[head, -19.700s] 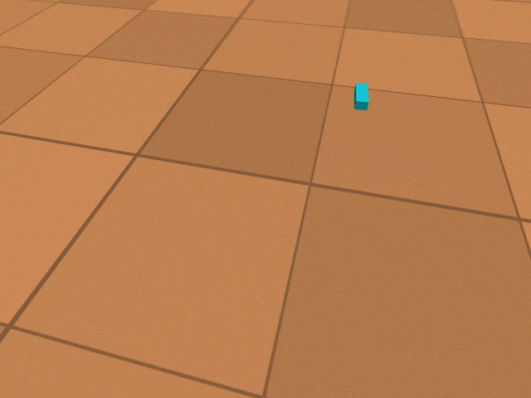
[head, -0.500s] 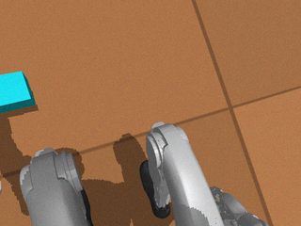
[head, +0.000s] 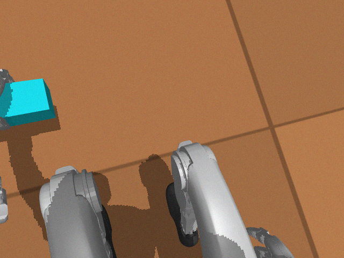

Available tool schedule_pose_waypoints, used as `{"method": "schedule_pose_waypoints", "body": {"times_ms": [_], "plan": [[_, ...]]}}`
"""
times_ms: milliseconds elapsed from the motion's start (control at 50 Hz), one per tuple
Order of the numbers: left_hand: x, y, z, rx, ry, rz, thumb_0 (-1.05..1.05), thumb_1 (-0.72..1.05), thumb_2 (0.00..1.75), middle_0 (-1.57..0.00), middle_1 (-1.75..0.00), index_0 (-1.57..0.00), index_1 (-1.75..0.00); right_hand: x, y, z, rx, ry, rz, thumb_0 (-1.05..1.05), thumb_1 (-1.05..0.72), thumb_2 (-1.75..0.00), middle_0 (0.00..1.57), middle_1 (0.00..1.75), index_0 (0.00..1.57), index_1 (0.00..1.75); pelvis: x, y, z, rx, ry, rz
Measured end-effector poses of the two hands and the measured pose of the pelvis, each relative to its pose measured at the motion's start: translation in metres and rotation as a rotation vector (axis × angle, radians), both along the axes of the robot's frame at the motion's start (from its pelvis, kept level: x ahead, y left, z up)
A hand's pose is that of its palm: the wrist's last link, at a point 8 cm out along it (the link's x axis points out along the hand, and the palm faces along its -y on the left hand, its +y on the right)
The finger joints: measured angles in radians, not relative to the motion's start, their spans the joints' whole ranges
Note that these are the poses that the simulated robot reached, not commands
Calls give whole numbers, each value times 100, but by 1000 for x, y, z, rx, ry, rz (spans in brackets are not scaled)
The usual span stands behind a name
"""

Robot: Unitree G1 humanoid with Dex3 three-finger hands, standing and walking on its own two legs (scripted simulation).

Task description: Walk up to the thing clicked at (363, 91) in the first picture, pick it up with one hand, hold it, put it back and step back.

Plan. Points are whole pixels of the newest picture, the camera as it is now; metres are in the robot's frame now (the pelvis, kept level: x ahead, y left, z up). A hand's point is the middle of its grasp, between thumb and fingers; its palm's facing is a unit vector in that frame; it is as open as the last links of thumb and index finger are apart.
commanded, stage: lift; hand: left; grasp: from above
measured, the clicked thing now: out of the picture +0.48 +0.33 -0.18
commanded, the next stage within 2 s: hold in 1.56 s
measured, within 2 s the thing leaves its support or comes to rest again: neither
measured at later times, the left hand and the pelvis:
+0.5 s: hand out of the picture +0.40 +0.33 -0.01, palm faces -0.44 -0.12 -0.89, open 10.5 cm; pelvis +0.00 +0.00 +0.09, yaw +4 degrees
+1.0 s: hand out of the picture +0.33 +0.29 +0.20, palm faces -0.43 -0.15 -0.89, open 10.5 cm; pelvis +0.02 +0.01 +0.28, yaw +7 degrees
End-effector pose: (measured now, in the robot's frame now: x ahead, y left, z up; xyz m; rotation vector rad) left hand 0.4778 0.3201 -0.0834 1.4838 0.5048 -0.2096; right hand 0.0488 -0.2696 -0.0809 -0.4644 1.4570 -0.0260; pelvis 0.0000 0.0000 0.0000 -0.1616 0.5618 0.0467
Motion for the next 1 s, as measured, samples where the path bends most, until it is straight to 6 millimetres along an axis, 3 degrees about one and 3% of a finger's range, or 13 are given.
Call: {"method": "schedule_pose_waypoints", "body": {"times_ms": [200,480,720,900,1000], "plan": [[-25,5,32,-11,40,19,1,-4,48,-63,-57,-67,-52,7,6,15,21,-25,-47,0,-90,-90,21,30,20,30,-1,1,26,15,22,18],[-66,10,120,-22,13,19,1,-3,48,-63,-56,-67,-51,59,11,63,45,-183,-33,0,-89,-90,21,30,20,30,-3,3,85,34,20,43],[-104,-7,220,-48,-14,15,1,-4,48,-64,-55,-68,-51,96,22,140,64,-302,-41,0,-89,-90,21,30,20,30,2,3,167,61,-48,63],[-130,-19,303,-51,-11,28,1,-4,48,-64,-55,-68,-51,107,31,214,91,-371,-69,0,-89,-90,21,30,20,30,12,4,242,89,-139,75],[-139,-23,339,-46,0,37,1,-4,48,-65,-55,-68,-51,110,33,251,95,-405,-82,0,-89,-90,21,30,20,30,19,5,278,104,-190,81]]}}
